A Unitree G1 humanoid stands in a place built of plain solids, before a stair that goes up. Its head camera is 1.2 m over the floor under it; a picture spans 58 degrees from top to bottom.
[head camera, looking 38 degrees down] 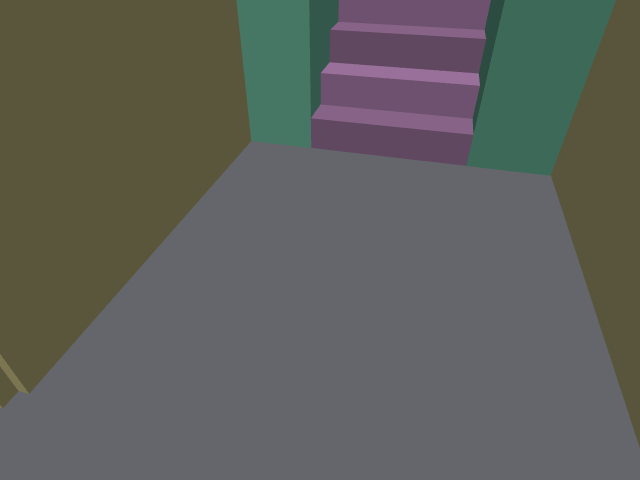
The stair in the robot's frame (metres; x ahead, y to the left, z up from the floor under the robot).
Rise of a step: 0.19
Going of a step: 0.23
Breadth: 0.94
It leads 14 degrees to the right of straight ahead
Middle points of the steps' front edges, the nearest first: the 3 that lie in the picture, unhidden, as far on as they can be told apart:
2.34 -0.39 0.19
2.57 -0.45 0.39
2.80 -0.51 0.58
